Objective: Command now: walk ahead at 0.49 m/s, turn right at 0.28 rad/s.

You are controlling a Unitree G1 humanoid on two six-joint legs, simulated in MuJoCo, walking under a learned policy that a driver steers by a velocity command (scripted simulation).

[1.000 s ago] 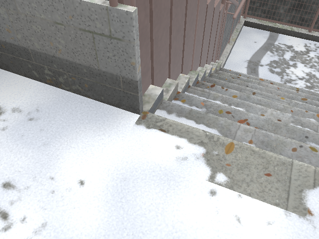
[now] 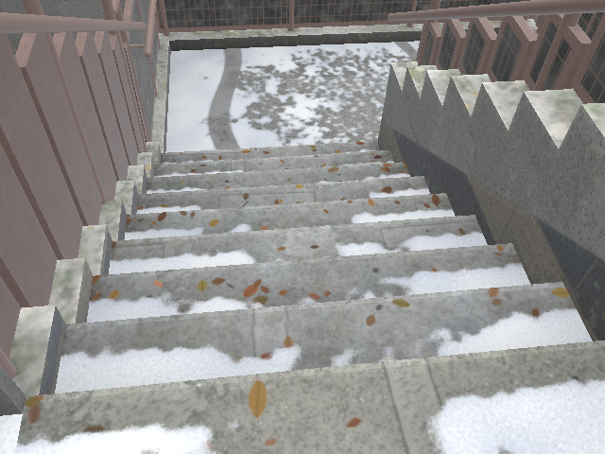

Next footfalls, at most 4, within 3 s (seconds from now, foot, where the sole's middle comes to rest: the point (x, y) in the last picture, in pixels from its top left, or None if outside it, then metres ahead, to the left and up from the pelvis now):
0.26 right None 0.28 -0.12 -0.78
0.78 left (274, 443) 0.52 0.05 -0.78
1.46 right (292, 338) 0.87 0.01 -0.95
2.02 left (228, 291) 1.14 0.21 -1.12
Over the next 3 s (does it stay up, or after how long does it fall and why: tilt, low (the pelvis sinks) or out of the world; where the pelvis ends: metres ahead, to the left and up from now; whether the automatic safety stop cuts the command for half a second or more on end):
stays up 1.10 0.08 -0.34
